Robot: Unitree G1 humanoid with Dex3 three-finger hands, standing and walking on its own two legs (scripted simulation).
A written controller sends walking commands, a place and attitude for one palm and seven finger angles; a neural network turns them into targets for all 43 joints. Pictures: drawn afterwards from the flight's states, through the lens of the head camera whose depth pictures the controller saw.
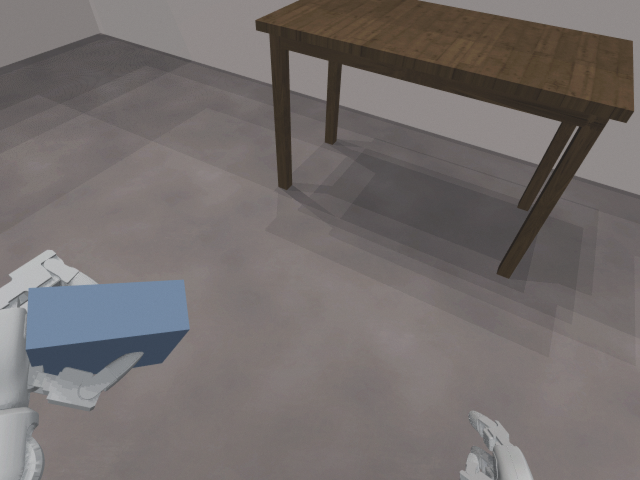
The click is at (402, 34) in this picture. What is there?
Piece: table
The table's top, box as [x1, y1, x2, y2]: [255, 0, 633, 122]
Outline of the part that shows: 255,20 257,30 626,122 633,111 632,41 418,0 299,0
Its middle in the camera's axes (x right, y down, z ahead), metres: +0.44 -0.74 +1.40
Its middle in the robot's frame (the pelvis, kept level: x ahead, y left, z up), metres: +1.56 -0.35 -0.01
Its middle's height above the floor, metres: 0.76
